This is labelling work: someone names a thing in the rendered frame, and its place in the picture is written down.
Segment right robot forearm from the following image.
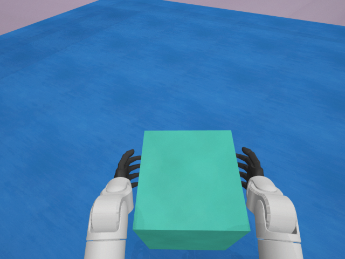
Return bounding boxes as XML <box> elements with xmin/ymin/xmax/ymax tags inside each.
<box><xmin>246</xmin><ymin>176</ymin><xmax>303</xmax><ymax>259</ymax></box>

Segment right robot hand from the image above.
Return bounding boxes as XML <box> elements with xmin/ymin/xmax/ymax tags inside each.
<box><xmin>236</xmin><ymin>147</ymin><xmax>264</xmax><ymax>189</ymax></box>

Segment left robot forearm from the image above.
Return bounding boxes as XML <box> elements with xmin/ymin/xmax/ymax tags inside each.
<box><xmin>84</xmin><ymin>177</ymin><xmax>134</xmax><ymax>259</ymax></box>

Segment carton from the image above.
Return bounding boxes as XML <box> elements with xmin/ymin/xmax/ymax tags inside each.
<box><xmin>133</xmin><ymin>130</ymin><xmax>251</xmax><ymax>250</ymax></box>

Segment left robot hand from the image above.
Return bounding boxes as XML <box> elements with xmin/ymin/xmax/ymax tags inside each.
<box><xmin>114</xmin><ymin>149</ymin><xmax>141</xmax><ymax>188</ymax></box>

